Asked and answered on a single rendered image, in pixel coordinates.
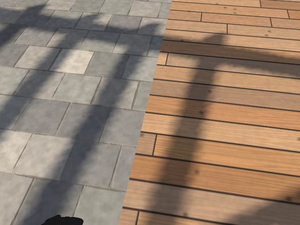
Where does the left robot hand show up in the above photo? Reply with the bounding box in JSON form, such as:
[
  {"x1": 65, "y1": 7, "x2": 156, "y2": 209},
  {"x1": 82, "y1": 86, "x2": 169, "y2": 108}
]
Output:
[{"x1": 41, "y1": 215, "x2": 83, "y2": 225}]

